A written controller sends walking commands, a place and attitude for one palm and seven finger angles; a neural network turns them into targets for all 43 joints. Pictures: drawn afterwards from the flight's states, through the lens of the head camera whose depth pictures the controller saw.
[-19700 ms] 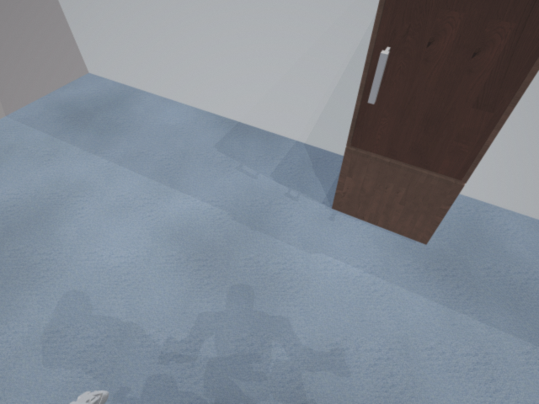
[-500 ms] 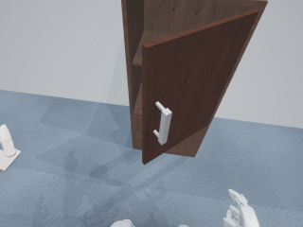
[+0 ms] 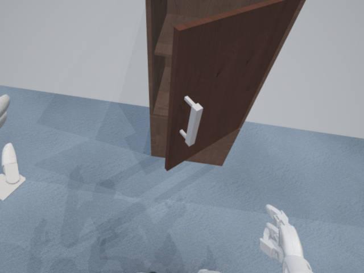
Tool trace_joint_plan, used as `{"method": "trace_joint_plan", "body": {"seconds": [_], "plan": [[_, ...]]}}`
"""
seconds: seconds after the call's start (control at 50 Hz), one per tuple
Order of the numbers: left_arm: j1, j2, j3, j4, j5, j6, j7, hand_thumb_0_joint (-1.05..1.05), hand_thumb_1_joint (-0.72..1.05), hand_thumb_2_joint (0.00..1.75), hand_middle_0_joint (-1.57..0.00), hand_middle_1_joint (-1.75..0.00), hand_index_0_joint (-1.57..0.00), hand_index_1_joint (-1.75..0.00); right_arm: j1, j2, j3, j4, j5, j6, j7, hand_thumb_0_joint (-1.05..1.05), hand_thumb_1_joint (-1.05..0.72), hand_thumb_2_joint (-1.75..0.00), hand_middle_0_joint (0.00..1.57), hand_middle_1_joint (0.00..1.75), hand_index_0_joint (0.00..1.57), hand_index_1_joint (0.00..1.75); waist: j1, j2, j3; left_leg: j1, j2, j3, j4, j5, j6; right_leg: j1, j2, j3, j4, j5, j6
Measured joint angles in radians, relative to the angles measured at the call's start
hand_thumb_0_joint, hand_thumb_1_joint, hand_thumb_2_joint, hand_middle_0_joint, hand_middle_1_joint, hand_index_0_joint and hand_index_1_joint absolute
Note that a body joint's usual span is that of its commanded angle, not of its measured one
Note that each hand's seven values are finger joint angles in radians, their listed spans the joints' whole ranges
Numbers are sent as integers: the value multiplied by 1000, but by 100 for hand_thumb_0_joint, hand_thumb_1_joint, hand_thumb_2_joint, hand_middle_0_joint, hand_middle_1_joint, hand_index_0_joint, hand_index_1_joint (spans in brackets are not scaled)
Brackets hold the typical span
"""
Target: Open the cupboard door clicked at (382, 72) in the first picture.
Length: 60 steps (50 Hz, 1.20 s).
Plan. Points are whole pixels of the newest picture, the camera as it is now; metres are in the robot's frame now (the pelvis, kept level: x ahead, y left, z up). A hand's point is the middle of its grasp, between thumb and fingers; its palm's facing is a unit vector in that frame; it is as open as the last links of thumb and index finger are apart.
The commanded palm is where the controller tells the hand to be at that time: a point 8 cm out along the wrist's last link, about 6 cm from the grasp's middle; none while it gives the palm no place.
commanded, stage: stop stepping back and stand still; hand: left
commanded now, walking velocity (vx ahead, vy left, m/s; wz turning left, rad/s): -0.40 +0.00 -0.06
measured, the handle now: (188, 122) +0.52 +0.01 -0.03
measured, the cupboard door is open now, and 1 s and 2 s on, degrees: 43 43 43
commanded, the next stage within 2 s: let the arm hang, fingers relaxed in 1.14 s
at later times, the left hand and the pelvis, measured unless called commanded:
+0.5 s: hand out of the picture +0.11 +0.23 +0.17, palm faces +0.43 -0.80 -0.40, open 7.4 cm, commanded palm +0.05 +0.27 +0.17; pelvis -0.10 -0.03 +0.00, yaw -2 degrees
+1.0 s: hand out of the picture +0.06 +0.26 +0.15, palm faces +0.41 -0.80 -0.44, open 7.4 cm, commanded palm +0.01 +0.30 +0.17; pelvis -0.14 +0.00 +0.00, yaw -3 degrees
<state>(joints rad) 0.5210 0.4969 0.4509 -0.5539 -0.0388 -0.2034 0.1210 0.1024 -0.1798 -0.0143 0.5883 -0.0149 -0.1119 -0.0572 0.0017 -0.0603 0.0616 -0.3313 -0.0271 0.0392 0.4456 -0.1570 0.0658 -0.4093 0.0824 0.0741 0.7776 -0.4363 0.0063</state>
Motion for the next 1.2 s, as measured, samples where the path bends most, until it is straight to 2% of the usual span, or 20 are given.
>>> {"method": "trace_joint_plan", "body": {"seconds": [0.06, 0.12, 0.18, 0.24, 0.26, 0.28, 0.3, 0.34, 0.38, 0.42, 0.48, 0.52, 0.58, 0.68, 0.8, 0.98, 1.2], "plan": [[36, -12, -6, -41, -6, 10, 4, 1, 88, 89, -21, -30, -21, -30, 7, 5, 7, -5, 0, -28, 17, 1, -90, -90, 20, 30, 20, 30, 11, 23, 4, 14, 33, 14, -54, 52, -3, -8, 3, -38, 123, -21, 10], [65, -27, -17, -60, -10, 30, 10, 1, 89, 89, -21, -30, -21, -30, 27, 15, 18, -1, 1, -39, 20, 1, -90, -90, 20, 30, 20, 30, 12, 33, -15, 14, 56, 27, -92, 94, -9, 26, -15, -67, 146, -23, 20], [78, -32, -22, -40, -13, 52, 25, 1, 88, 89, -21, -30, -21, -30, 65, 26, 33, 4, -1, -39, 5, 1, -90, -90, 20, 30, 20, 30, 0, 32, -47, 8, 61, 28, -132, 126, -19, 118, -36, -93, 29, -55, 9], [71, -33, -20, -10, -12, 73, 41, 1, 88, 89, -21, -30, -21, -30, 104, 31, 44, 7, -8, -33, -5, 1, -90, -90, 20, 30, 20, 30, -17, 19, -77, -20, 44, 22, -147, 89, -46, 256, -44, -131, -217, -60, -20], [76, -25, -9, -13, -13, 75, 45, 1, 89, 89, -21, -30, -21, -30, 112, 31, 48, 2, -9, -28, -4, 1, -90, -90, 20, 30, 20, 30, -19, -2, -85, -52, 29, 35, -115, 47, -57, 296, -57, -128, -315, -36, -41], [79, -23, -1, -19, -13, 70, 46, 1, 89, 89, -21, -30, -21, -30, 110, 22, 51, 1, -12, -25, -2, 1, -90, -90, 20, 30, 20, 30, -10, -11, -88, -100, 22, 43, -44, -6, -68, 300, -65, -112, -376, 47, -68], [74, -36, -9, -19, -11, 65, 43, 1, 89, 90, -21, -30, -21, -30, 105, 5, 49, 18, -16, -17, 0, 1, -90, -90, 20, 30, 20, 30, 0, 10, -81, -137, 33, 22, 62, -46, -74, 284, -51, -109, -366, 114, -79], [67, -54, -33, -5, -10, 48, 36, 1, 88, 89, -21, -30, -21, -30, 122, -17, 41, 69, -11, -2, 3, 1, -90, -90, 20, 30, 20, 30, 13, 30, -98, -182, 33, -18, 279, -96, -82, 275, -37, -103, -343, 124, -77], [60, -71, -47, 29, -6, 28, 34, 1, 88, 89, -21, -30, -21, -30, 162, -29, 31, 101, -1, 7, -2, 1, -90, -90, 20, 30, 20, 30, 17, 26, -131, -176, 31, -20, 389, -105, -79, 280, -41, -95, -346, 112, -70], [35, -88, -55, 75, 4, 15, 36, 1, 88, 89, -21, -30, -21, -30, 199, -42, 21, 116, 6, 5, -14, 2, -90, -90, 20, 30, 20, 30, 12, 21, -152, -123, 39, -3, 359, -124, -66, 283, -51, -94, -343, 107, -67], [-8, -107, -60, 133, 14, 8, 41, 1, 88, 90, -21, -30, -21, -30, 234, -67, 6, 124, 9, -7, -33, 2, -90, -90, 20, 30, 20, 30, -6, 26, -157, -3, 51, 23, 190, -138, -40, 274, -62, -109, -303, 85, -63], [-17, -114, -60, 142, 13, 7, 43, 1, 88, 90, -21, -30, -21, -30, 242, -85, -5, 117, 12, -15, -39, 2, -90, -90, 20, 30, 20, 30, -21, 47, -151, 73, 63, 21, 83, -113, -30, 258, -55, -123, -259, 60, -57], [-2, -107, -43, 143, 11, 4, 41, 1, 88, 90, -21, -30, -21, -30, 211, -73, -11, 115, 15, -13, -38, 2, -90, -90, 20, 30, 20, 30, -34, 22, -117, 93, 46, 40, 76, -112, -68, 248, -78, -107, -209, 45, -57], [37, -79, -38, 111, 12, -10, 30, 1, 88, 90, -21, -30, -21, -30, 170, -47, 4, 69, 14, -33, -23, 2, -90, -90, 20, 30, 20, 30, -47, 36, -92, 80, 57, 51, 96, -108, -67, 241, -69, -96, -212, 59, -41], [46, -82, -41, 108, 7, -30, 22, 1, 88, 89, -21, -30, -21, -30, 139, -18, 26, 52, 9, -31, -10, 2, -90, -90, 20, 30, 20, 30, -31, 59, -89, 64, 67, 45, 80, -81, -60, 244, -58, -100, -268, 110, -36], [8, -127, -56, 144, 12, 2, 28, 1, 88, 90, -21, -30, -21, -30, 122, -13, 43, 45, 3, -38, -21, 1, -90, -90, 20, 30, 20, 30, 8, 68, -67, 67, 48, 45, 4, -20, -40, 248, -73, -103, -340, 170, -15], [15, -119, -65, 125, 12, 13, 30, 1, 89, 90, -21, -30, -21, -30, 110, -20, 36, 41, 0, -36, -23, 1, -90, -90, 20, 30, 20, 30, 1, 67, -57, 63, 45, 40, -17, -1, -32, 259, -75, -109, -391, 204, -6]]}}
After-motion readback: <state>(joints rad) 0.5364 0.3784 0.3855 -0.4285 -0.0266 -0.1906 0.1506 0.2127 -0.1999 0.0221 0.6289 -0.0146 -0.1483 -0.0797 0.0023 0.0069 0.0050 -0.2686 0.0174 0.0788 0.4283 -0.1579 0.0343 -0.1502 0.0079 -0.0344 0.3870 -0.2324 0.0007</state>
